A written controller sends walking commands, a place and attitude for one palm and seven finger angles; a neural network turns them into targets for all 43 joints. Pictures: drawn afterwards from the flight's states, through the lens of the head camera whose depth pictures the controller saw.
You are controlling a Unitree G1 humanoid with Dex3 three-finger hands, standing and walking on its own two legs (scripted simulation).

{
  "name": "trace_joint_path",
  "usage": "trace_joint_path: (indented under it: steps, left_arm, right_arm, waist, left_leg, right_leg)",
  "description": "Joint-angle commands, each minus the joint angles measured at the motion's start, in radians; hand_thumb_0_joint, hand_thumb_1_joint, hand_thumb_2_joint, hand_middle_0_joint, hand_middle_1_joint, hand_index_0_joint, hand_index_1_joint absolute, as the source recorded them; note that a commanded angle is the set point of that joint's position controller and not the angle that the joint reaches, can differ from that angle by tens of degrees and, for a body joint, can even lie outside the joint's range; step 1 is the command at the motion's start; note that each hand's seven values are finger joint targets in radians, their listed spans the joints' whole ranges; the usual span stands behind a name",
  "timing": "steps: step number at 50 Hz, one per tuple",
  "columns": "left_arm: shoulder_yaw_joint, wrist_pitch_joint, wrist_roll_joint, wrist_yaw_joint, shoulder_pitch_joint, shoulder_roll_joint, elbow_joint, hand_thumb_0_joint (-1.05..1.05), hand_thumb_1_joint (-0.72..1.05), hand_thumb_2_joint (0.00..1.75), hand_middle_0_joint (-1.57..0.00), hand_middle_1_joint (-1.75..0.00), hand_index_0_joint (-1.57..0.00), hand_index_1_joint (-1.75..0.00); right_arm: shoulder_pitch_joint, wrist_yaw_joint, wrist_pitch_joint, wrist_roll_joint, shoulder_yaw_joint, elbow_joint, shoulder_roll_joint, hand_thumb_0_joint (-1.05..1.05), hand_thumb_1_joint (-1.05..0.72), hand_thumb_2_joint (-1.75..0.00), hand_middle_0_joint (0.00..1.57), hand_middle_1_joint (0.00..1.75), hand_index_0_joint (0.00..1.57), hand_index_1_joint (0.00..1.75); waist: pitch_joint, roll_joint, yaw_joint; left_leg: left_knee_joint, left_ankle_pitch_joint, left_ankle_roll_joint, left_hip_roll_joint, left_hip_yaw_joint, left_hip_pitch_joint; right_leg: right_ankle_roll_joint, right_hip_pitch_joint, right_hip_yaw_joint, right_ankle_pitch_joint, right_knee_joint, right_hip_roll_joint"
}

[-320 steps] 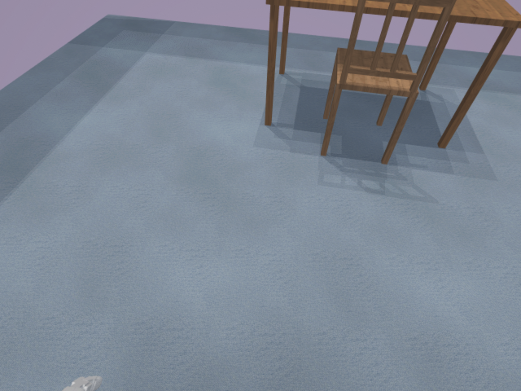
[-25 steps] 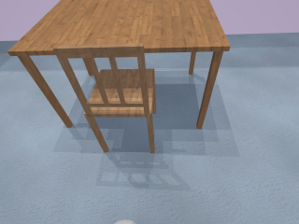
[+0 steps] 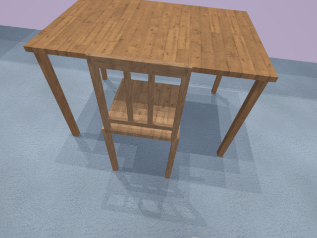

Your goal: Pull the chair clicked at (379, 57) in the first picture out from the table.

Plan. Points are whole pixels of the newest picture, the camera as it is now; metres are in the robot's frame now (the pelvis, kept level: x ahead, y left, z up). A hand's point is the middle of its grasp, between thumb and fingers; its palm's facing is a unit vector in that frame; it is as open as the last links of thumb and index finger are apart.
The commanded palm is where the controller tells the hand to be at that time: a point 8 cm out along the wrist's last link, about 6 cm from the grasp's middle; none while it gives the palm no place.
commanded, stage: take the last steps up to it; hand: left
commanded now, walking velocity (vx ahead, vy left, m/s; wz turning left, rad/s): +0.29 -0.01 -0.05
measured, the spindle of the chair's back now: (128, 98) +0.64 +0.17 -0.08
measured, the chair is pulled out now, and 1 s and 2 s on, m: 0.00 0.00 0.00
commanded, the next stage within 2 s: come to a stop and stand still in 0.30 s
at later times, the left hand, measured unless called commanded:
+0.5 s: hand (115, 198) +0.26 +0.15 -0.17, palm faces -0.01 -0.97 -0.24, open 7.2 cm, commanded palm none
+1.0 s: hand (99, 212) +0.22 +0.20 -0.18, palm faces -0.04 -0.97 -0.23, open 7.3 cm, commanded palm none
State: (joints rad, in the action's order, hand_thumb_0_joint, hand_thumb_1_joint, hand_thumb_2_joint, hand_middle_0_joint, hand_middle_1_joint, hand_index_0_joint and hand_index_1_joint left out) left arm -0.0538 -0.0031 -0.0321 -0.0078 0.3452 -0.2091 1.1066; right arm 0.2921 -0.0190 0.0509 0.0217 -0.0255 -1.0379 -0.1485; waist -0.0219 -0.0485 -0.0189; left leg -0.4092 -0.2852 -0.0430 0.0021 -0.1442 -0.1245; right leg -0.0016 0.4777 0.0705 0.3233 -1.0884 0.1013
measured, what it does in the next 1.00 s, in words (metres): walks ahead: right foot, then left foot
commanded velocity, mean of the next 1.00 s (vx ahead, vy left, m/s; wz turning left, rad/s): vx -0.02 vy -0.02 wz -0.01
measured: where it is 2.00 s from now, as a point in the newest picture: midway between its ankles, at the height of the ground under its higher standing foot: outside the picture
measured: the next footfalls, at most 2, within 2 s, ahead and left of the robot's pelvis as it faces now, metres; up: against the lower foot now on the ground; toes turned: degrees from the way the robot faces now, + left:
right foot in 0.30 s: +0.25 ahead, -0.11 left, +0.00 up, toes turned -8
left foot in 0.70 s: +0.30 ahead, +0.11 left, +0.00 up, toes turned +0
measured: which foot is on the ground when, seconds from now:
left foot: down 0.00-0.32, up 0.34-0.68, down 0.70-1.00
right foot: up 0.00-0.28, down 0.30-0.72, up 0.74-1.00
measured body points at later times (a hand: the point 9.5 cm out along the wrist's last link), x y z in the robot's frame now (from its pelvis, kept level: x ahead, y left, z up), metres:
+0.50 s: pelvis +0.18 -0.03 +0.00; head +0.21 -0.04 +0.44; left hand +0.26 +0.20 -0.15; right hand +0.16 -0.25 -0.17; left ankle +0.15 +0.11 -0.68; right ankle +0.21 -0.11 -0.74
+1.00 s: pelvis +0.19 +0.00 +0.00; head +0.23 +0.01 +0.44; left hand +0.22 +0.25 -0.16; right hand +0.27 -0.23 -0.15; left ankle +0.26 +0.11 -0.74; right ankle +0.12 -0.13 -0.71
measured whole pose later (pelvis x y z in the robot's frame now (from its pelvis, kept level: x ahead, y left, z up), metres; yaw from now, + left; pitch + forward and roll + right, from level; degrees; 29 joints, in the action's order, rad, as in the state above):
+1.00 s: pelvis +0.19 +0.00 +0.00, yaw -4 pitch +0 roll +0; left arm -0.04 -0.05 -0.02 0.04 0.23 -0.21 1.05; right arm 0.10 -0.03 -0.02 0.02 -0.04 -1.00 -0.14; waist -0.08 -0.02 -0.01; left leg -0.46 -0.15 -0.03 -0.04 -0.09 -0.32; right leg 0.03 0.28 0.01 0.50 -0.80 0.03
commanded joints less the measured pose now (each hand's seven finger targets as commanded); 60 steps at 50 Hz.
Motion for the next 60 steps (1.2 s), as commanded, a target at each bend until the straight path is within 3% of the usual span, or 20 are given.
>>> trace_joint_path:
  steps: [1,10,13,14,15,16,19,23,30,33,34,36,37,40,42,50,52,54,56,60]
  left_arm:
    - [-0.002,0.025,0.008,-0.004,-0.054,-0.016,-0.082,0.0,0.9,0.9,-0.2,-0.3,-0.2,-0.3]
    - [-0.001,0.029,0.013,-0.003,-0.241,0.001,-0.168,0.0,0.9,0.9,-0.2,-0.3,-0.2,-0.3]
    - [-0.013,0.046,0.009,0.004,-0.031,-0.027,-0.105,0.0,0.9,0.9,-0.2,-0.3,-0.2,-0.3]
    - [-0.028,0.06,0.005,0.01,0.102,-0.081,-0.066,0.0,0.9,0.9,-0.2,-0.3,-0.2,-0.3]
    - [-0.054,0.071,0.002,0.022,0.195,-0.183,-0.048,0.0,0.9,0.9,-0.2,-0.3,-0.2,-0.3]
    - [-0.056,0.066,0.025,0.021,0.181,-0.221,-0.047,0.0,0.9,0.9,-0.2,-0.3,-0.2,-0.3]
    - [-0.024,0.063,0.023,0.031,-0.074,-0.1,-0.108,0.0,0.9,0.9,-0.2,-0.3,-0.2,-0.3]
    - [0.003,0.059,0.01,0.042,-0.154,-0.032,-0.114,0.0,0.9,0.9,-0.2,-0.3,-0.2,-0.3]
    - [-0.014,0.013,0.011,0.051,-0.102,-0.11,-0.094,0.0,0.9,0.9,-0.2,-0.3,-0.2,-0.3]
    - [-0.019,-0.005,0.016,0.054,-0.108,-0.114,-0.1,0.0,0.9,0.9,-0.2,-0.3,-0.2,-0.3]
    - [-0.016,-0.011,0.019,0.054,-0.095,-0.093,-0.107,0.0,0.9,0.9,-0.2,-0.3,-0.2,-0.3]
    - [-0.001,-0.026,0.027,0.059,-0.056,-0.038,-0.117,0.0,0.9,0.9,-0.2,-0.3,-0.2,-0.3]
    - [-0.004,-0.038,0.024,0.062,-0.074,-0.059,-0.113,0.0,0.9,0.9,-0.2,-0.3,-0.2,-0.3]
    - [-0.013,-0.036,0.019,0.052,-0.04,-0.061,-0.088,0.0,0.9,0.9,-0.2,-0.3,-0.2,-0.3]
    - [-0.012,-0.038,0.018,0.049,-0.04,-0.058,-0.093,0.0,0.9,0.9,-0.2,-0.3,-0.2,-0.3]
    - [0.015,-0.027,0.016,0.043,-0.021,-0.029,-0.079,0.0,0.9,0.9,-0.2,-0.3,-0.2,-0.3]
    - [0.017,-0.016,0.011,0.049,0.046,-0.048,-0.05,0.0,0.9,0.9,-0.2,-0.3,-0.2,-0.3]
    - [0.021,-0.002,0.012,0.051,-0.03,-0.11,-0.065,0.0,0.9,0.9,-0.2,-0.3,-0.2,-0.3]
    - [0.021,0.01,0.014,0.049,-0.101,-0.109,-0.069,0.0,0.9,0.9,-0.2,-0.3,-0.2,-0.3]
    - [0.032,0.011,0.026,0.047,-0.072,-0.069,-0.039,0.0,0.9,0.9,-0.2,-0.3,-0.2,-0.3]
  right_arm:
    - [0.108,-0.01,0.033,-0.008,-0.021,-0.012,-0.126,0.0,-0.9,-0.9,0.2,0.3,0.2,0.3]
    - [0.181,-0.012,0.02,0.005,-0.025,-0.078,-0.116,0.0,-0.9,-0.9,0.2,0.3,0.2,0.3]
    - [0.149,-0.013,0.016,-0.004,-0.026,-0.079,-0.141,0.0,-0.9,-0.9,0.2,0.3,0.2,0.3]
    - [0.143,-0.008,0.019,-0.013,-0.027,-0.072,-0.13,0.0,-0.9,-0.9,0.2,0.3,0.2,0.3]
    - [0.206,-0.001,0.024,-0.026,-0.025,-0.054,-0.075,0.0,-0.9,-0.9,0.2,0.3,0.2,0.3]
    - [0.205,-0.006,0.017,-0.029,-0.025,-0.047,-0.084,0.0,-0.9,-0.9,0.2,0.3,0.2,0.3]
    - [0.09,0.003,-0.009,-0.006,-0.025,-0.03,-0.049,0.0,-0.9,-0.9,0.2,0.3,0.2,0.3]
    - [0.161,-0.005,-0.053,-0.005,-0.003,-0.061,0.013,0.0,-0.9,-0.9,0.2,0.3,0.2,0.3]
    - [0.01,-0.006,-0.073,-0.017,-0.019,-0.007,-0.048,0.0,-0.9,-0.9,0.2,0.3,0.2,0.3]
    - [0.009,-0.006,-0.072,-0.012,-0.029,0.001,-0.075,0.0,-0.9,-0.9,0.2,0.3,0.2,0.3]
    - [0.012,-0.007,-0.065,-0.008,-0.034,0.007,-0.109,0.0,-0.9,-0.9,0.2,0.3,0.2,0.3]
    - [-0.024,-0.014,-0.06,-0.004,-0.039,0.035,-0.181,0.0,-0.9,-0.9,0.2,0.3,0.2,0.3]
    - [-0.042,-0.027,-0.06,0.0,-0.04,0.043,-0.191,0.0,-0.9,-0.9,0.2,0.3,0.2,0.3]
    - [-0.146,-0.032,-0.061,0.001,-0.033,0.073,-0.16,0.0,-0.9,-0.9,0.2,0.3,0.2,0.3]
    - [-0.136,-0.03,-0.061,-0.002,-0.041,0.077,-0.17,0.0,-0.9,-0.9,0.2,0.3,0.2,0.3]
    - [-0.088,-0.011,-0.069,-0.005,-0.058,0.04,-0.176,0.0,-0.9,-0.9,0.2,0.3,0.2,0.3]
    - [-0.089,-0.005,-0.071,-0.016,-0.057,0.041,-0.147,0.0,-0.9,-0.9,0.2,0.3,0.2,0.3]
    - [-0.091,0.004,-0.076,-0.021,-0.036,0.046,-0.073,0.0,-0.9,-0.9,0.2,0.3,0.2,0.3]
    - [-0.107,0.006,-0.082,-0.008,-0.025,0.032,-0.069,0.0,-0.9,-0.9,0.2,0.3,0.2,0.3]
    - [-0.023,0.001,-0.063,-0.013,-0.013,-0.044,-0.087,0.0,-0.9,-0.9,0.2,0.3,0.2,0.3]
  waist:
    - [-0.065,0.116,0.01]
    - [-0.15,0.143,0.048]
    - [-0.024,0.109,-0.052]
    - [0.065,0.041,-0.109]
    - [0.191,-0.181,-0.106]
    - [0.233,-0.161,-0.081]
    - [0.015,0.03,0.0]
    - [0.016,-0.004,0.075]
    - [0.05,-0.105,0.011]
    - [0.024,-0.077,0.033]
    - [0.036,0.025,0.03]
    - [0.038,0.309,0.016]
    - [0.046,0.302,0.027]
    - [0.053,0.177,-0.011]
    - [0.1,0.179,0.005]
    - [0.086,0.217,0.029]
    - [0.091,0.132,0.008]
    - [0.007,-0.027,0.043]
    - [-0.08,-0.175,0.043]
    - [-0.052,-0.041,0.042]
  left_leg:
    - [0.229,0.436,-0.143,-0.277,0.19,0.105]
    - [0.143,0.592,-0.12,-0.274,0.122,0.101]
    - [-0.123,0.787,-0.071,-0.222,0.064,0.067]
    - [-0.338,0.654,-0.036,-0.17,0.033,-0.047]
    - [-0.667,0.071,0.01,-0.014,-0.004,-0.294]
    - [-0.878,-0.294,0.009,0.009,0.092,-0.326]
    - [-0.879,-0.114,0.013,-0.103,0.173,-0.379]
    - [-0.573,-0.081,0.069,-0.1,0.126,-0.2]
    - [-0.274,-0.03,0.089,-0.046,0.094,-0.186]
    - [-0.074,0.175,0.077,-0.057,0.1,-0.061]
    - [-0.044,0.443,0.045,-0.139,0.165,0.008]
    - [0.093,0.793,-0.116,-0.374,0.381,-0.054]
    - [0.113,0.738,-0.157,-0.385,0.405,-0.115]
    - [0.057,0.663,-0.154,-0.313,0.292,-0.061]
    - [0.058,0.611,-0.139,-0.293,0.258,0.001]
    - [0.105,0.223,-0.097,-0.253,0.291,-0.028]
    - [0.039,0.077,-0.021,-0.179,0.227,-0.092]
    - [-0.041,-0.023,0.061,-0.073,0.137,-0.117]
    - [-0.062,0.017,0.062,-0.062,0.133,-0.081]
    - [0.017,0.171,0.052,-0.093,0.167,-0.023]
  right_leg:
    - [0.02,0.175,-0.026,-0.063,0.033,0.032]
    - [-0.034,0.046,0.038,-0.081,0.392,-0.025]
    - [-0.065,-0.267,0.088,-0.173,0.524,-0.101]
    - [-0.095,-0.482,-0.007,-0.296,0.559,-0.031]
    - [-0.213,-0.703,-0.406,-0.551,0.65,0.249]
    - [-0.306,-0.649,-0.527,-0.56,0.751,0.365]
    - [-0.237,-0.304,-0.309,-0.294,0.835,0.252]
    - [-0.172,-0.115,-0.08,-0.578,0.822,0.16]
    - [-0.174,-0.291,-0.1,-0.693,0.695,0.155]
    - [-0.116,-0.227,-0.104,-0.571,0.613,0.125]
    - [-0.065,-0.174,-0.066,-0.433,0.549,0.063]
    - [0.017,-0.152,0.011,0.213,0.295,-0.086]
    - [0.017,-0.16,-0.073,0.302,0.139,-0.093]
    - [0.022,-0.076,-0.113,0.196,0.005,-0.09]
    - [0.039,-0.057,-0.104,0.169,0.019,-0.084]
    - [0.022,-0.239,-0.026,0.086,0.53,-0.078]
    - [0.013,-0.36,-0.039,-0.08,0.763,-0.051]
    - [-0.066,-0.226,-0.232,-0.006,0.848,0.125]
    - [-0.084,-0.09,-0.246,0.016,0.885,0.124]
    - [-0.034,-0.179,-0.145,-0.007,0.818,0.024]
